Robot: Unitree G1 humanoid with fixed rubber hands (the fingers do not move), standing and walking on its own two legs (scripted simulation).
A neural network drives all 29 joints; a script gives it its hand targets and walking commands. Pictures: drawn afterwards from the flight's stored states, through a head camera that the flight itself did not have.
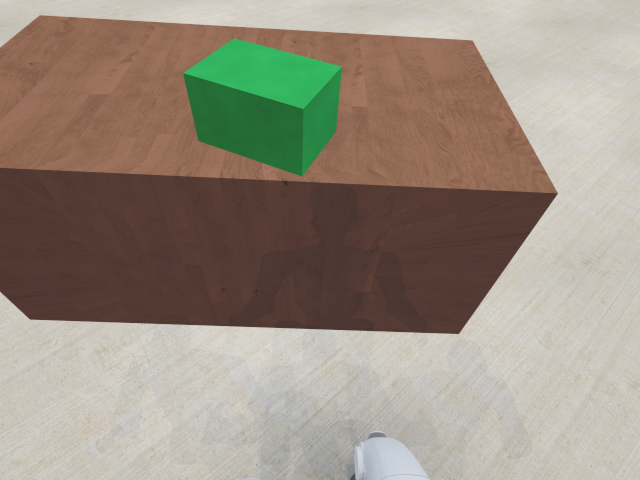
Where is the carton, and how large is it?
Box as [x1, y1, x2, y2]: [183, 38, 341, 175]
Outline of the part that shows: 183,73 198,140 302,175 335,131 341,66 234,38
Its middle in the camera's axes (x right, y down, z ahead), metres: -0.12 -0.28 +0.84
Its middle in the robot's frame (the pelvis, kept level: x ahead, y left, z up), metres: +0.83 +0.12 +0.01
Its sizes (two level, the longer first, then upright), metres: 0.261 0.183 0.159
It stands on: a pedestal, 0.66 m high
